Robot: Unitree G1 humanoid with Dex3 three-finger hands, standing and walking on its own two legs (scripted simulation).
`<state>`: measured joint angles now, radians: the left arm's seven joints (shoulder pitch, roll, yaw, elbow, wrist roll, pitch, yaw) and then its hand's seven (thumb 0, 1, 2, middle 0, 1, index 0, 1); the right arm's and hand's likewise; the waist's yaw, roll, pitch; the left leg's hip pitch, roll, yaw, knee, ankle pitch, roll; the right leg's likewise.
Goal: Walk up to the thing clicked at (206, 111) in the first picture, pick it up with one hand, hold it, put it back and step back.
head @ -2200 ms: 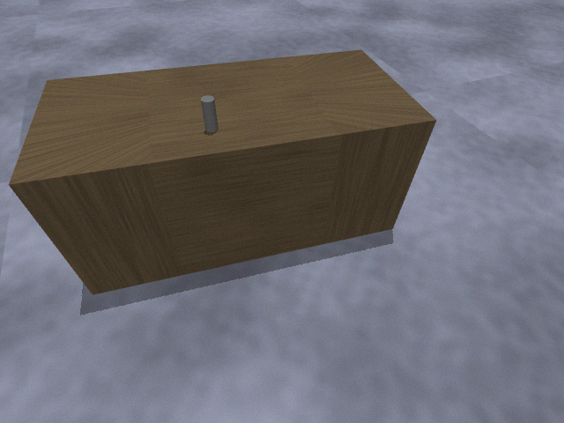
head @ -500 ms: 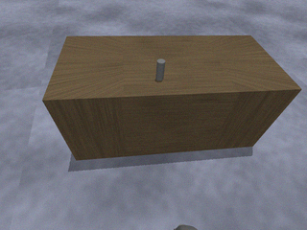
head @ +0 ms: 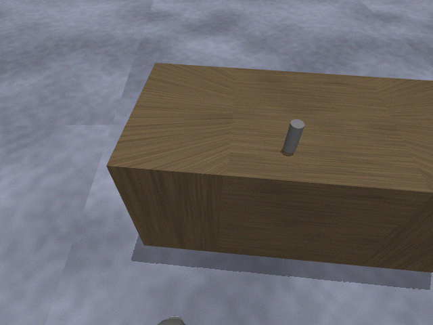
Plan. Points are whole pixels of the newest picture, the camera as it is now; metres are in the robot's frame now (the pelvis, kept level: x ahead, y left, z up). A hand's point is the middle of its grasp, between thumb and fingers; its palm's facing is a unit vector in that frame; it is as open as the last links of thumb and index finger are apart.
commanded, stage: walk up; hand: right
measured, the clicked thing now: (293, 136) +0.69 -0.21 -0.11
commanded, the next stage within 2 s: none
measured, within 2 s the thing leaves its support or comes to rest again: neither
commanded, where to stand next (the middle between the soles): +0.26 +0.03 m, yaw -4 degrees
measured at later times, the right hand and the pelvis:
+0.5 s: hand (338, 319) +0.19 -0.24 -0.15, palm faces +0.01 +0.94 -0.35, open 7.4 cm; pelvis +0.16 +0.03 -0.01, yaw -3 degrees
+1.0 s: hand (324, 277) +0.27 -0.22 -0.14, palm faces +0.00 +0.92 -0.40, open 7.4 cm; pelvis +0.21 +0.05 +0.00, yaw -3 degrees
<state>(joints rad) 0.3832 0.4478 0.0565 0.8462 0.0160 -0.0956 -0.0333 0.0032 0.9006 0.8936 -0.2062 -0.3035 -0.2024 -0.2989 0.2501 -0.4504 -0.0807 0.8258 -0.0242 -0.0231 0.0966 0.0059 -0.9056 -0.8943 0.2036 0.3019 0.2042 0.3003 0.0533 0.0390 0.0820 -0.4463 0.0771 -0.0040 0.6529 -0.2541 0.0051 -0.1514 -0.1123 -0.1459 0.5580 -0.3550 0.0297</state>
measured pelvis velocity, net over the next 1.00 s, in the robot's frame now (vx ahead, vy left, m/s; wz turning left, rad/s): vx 0.21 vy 0.05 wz -0.06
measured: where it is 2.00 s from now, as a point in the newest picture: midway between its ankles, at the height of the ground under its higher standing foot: outside the picture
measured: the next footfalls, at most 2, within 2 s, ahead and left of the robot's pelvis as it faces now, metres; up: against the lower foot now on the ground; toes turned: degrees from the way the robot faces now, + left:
left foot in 0.02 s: +0.16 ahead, +0.14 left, +0.00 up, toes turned +3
right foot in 0.48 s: +0.29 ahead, -0.09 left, +0.00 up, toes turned -4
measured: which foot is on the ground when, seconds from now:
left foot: up 0.00-0.00, down 0.02-0.50, up 0.52-0.72, down 0.74-1.00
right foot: down 0.00-0.06, up 0.08-0.46, down 0.48-1.00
